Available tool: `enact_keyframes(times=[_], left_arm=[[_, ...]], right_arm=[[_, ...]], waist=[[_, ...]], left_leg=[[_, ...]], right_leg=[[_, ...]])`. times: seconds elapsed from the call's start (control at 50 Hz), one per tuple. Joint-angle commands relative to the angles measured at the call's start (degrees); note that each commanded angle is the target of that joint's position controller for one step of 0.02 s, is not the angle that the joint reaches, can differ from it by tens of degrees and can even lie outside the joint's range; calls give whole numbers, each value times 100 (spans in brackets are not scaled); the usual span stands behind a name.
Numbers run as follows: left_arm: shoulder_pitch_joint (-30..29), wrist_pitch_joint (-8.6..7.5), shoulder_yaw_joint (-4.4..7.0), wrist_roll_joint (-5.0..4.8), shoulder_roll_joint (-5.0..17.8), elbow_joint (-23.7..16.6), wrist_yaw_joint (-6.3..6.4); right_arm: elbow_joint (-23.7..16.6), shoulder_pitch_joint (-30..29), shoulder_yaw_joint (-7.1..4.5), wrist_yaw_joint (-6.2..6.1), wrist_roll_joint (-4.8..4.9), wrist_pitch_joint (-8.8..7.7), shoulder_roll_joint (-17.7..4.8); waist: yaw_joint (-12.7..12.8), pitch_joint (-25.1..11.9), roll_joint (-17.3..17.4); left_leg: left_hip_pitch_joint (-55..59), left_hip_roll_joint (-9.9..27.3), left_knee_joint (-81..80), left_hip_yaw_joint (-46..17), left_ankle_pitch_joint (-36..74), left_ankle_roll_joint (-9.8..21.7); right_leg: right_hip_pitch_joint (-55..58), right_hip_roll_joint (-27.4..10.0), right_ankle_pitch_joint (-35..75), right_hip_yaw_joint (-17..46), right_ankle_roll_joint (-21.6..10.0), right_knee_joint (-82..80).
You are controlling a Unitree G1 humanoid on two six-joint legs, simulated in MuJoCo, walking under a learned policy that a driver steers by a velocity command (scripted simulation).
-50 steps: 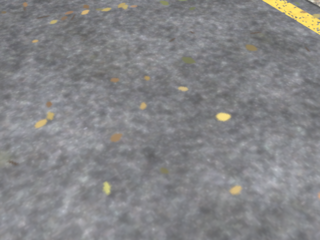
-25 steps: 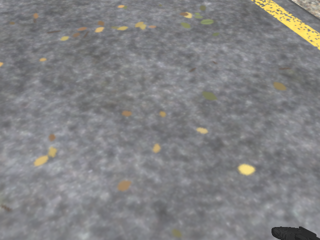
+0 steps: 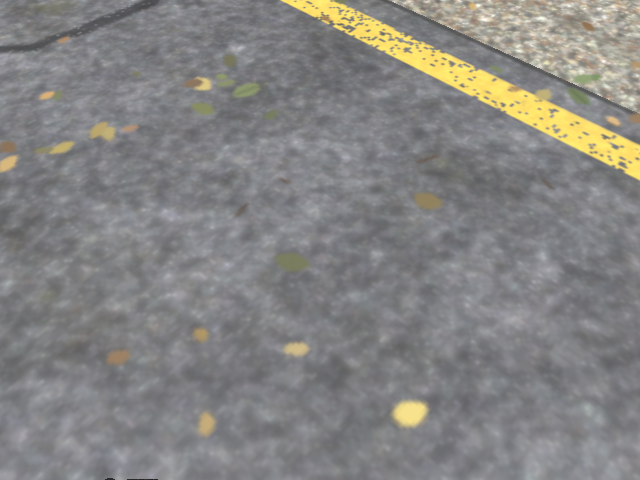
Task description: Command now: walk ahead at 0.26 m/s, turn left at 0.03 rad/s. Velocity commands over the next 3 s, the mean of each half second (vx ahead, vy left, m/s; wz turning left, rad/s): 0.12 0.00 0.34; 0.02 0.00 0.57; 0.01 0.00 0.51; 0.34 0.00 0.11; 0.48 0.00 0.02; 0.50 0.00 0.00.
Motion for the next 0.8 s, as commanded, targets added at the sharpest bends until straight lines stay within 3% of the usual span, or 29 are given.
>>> enact_keyframes(times=[0.02, 0.04, 0.06, 0.08, 0.1, 0.12, 0.14, 0.18, 0.22, 0.32, 0.4, 0.46, 0.48, 0.5, 0.52, 0.54, 0.56, 0.58, 0.6, 0.62, 0.66, 0.72, 0.8], left_arm=[[2113, -64, 484, 239, 1635, 242, 197], [2050, -34, 389, 244, 1609, 211, 219], [1997, 8, 349, 141, 1303, 99, 208], [1412, -5, 296, 57, 1150, 54, 216], [972, -28, 219, 11, 881, 44, 220], [650, -47, 171, 15, 672, 46, 220], [436, -55, 169, 99, 627, 61, 218], [153, -74, 194, 196, 712, 45, 249], [111, -64, 222, 188, 810, 101, 343], [80, 103, 283, 102, 991, 232, 558], [126, 260, 336, 6, 1138, 313, 562], [-11, 360, 368, -142, 1193, 337, 558], [244, 390, 354, -168, 1059, 454, 543], [474, 413, 312, -51, 832, 494, 507], [163, 388, 231, 181, 573, 181, 466], [-317, 347, 263, 112, 708, 18, 470], [-447, 342, 308, -43, 845, 12, 475], [-329, 341, 335, -83, 869, 104, 513], [-266, 351, 373, -32, 969, 206, 561], [-237, 351, 400, 7, 1009, 209, 582], [-164, 329, 396, -6, 913, 224, 571], [-281, 307, 347, -38, 761, 194, 570], [-353, 291, 325, -48, 769, 188, 517]], right_arm=[[-364, -67, -42, 33, -153, -84, -696], [-147, 812, 136, 118, -80, -132, -153], [-26, 406, -74, 111, 131, -127, -823], [-254, -157, -106, 76, 242, -87, -823], [-231, -316, -93, -5, 164, -3, -663], [-175, -273, -133, -81, 69, 128, -626], [-129, -55, -137, -115, 41, 275, -524], [-185, 91, -164, -178, 14, 441, -417], [-368, -102, -203, -221, -18, 512, -472], [-763, -713, -212, -105, -51, 559, -509], [-1010, -978, -253, 27, -42, 601, -589], [-1034, -723, -281, 132, -50, 603, -558], [-984, -546, -335, 117, -90, 583, -673], [-989, -372, -481, 43, -113, 550, -1175], [-1118, -293, -574, -45, -151, 526, -1797], [-1157, -90, -519, 31, -320, 383, -1649], [-1203, -319, -494, 64, -303, 255, -1546], [-1276, -691, -480, 27, -176, 197, -1437], [-1352, -964, -404, -18, -58, 206, -1187], [-1397, -1100, -362, -64, -25, 236, -1088], [-1431, -1020, -334, -121, -75, 267, -1048], [-1430, -872, -363, -173, -49, 294, -1153], [-1509, -985, -392, -189, -57, 367, -1269]], waist=[[1088, -1777, -415], [698, -2962, -1231], [1009, -3023, -442], [836, -2029, -483], [618, -1368, -166], [417, -983, -224], [212, -862, -382], [47, -733, -448], [51, -644, -484], [230, -617, -479], [311, -581, -487], [80, -615, -464], [50, -638, -228], [146, -573, 846], [294, -476, 2325], [-62, -1069, 1632], [44, -985, 1135], [230, -881, 862], [309, -844, 709], [392, -853, 755], [415, -975, 753], [316, -915, 767], [244, -770, 928]], left_leg=[[-2119, 381, 3489, -514, 2797, 220], [-3401, -406, 5238, -1459, -1884, -44], [-3360, -180, 5472, -2209, -1778, -15], [-3900, 58, 5307, -1955, -1451, 17], [-3928, 288, 4958, -1785, -1039, -25], [-3608, 421, 4716, -1708, -668, -78], [-3077, 445, 4694, -1631, -341, -123], [-2842, 380, 4615, -1490, -25, -181], [-3084, 453, 4261, -1504, 279, -192], [-3120, 534, 3149, -1324, 843, -131], [-2981, 400, 2468, -1073, 544, 8], [-2353, 166, 1284, -781, 997, 293], [-1926, 31, 714, -870, 1569, 482], [-1362, 626, 95, -1936, 3266, 816], [-490, 1842, 187, -3827, 5508, 1756], [-544, 2058, 18, -4210, 4991, 2348], [-531, 1775, -56, -3751, 4535, 2133], [-592, 1502, -9, -3375, 4133, 1783], [-707, 1377, 0, -3179, 3937, 1554], [-930, 1287, -15, -3064, 3933, 1485], [-936, 1152, -34, -2984, 4003, 1487], [-766, 1065, -32, -3086, 3674, 1455], [-1147, 928, -65, -3321, 2786, 1452]], right_leg=[[4162, -1151, 4384, 1150, -787, 267], [5485, -2581, 5456, 2921, -1853, 133], [4847, -2227, 4711, 2425, -1607, -151], [4130, -1966, 3812, 1699, -1308, -402], [3251, -1676, 2925, 1299, -1041, -720], [2441, -1507, 2272, 941, -881, -1034], [1750, -1398, 1890, 640, -815, -1309], [1200, -1408, 1410, 314, -915, -1624], [1214, -1494, 918, 135, -952, -1790], [1598, -1609, -173, -189, -848, -1911], [2046, -1811, -145, -267, -707, -1585], [2170, -1753, -12, -438, -325, -907], [2035, -1511, -354, -602, -9, -396], [1342, -937, -1215, -1086, 473, 911], [-588, -1, -3872, -1091, 1014, 2629], [-910, 224, -4112, 33, 969, 3596], [-1118, 140, -3647, 316, 843, 3867], [-1228, 39, -3079, 442, 767, 3777], [-1190, -45, -2756, 513, 758, 3630], [-955, -30, -2498, 540, 766, 3569], [-745, 105, -2138, 538, 785, 3420], [-736, 196, -1936, 598, 862, 2544], [-237, 290, -1827, 646, 971, 1668]])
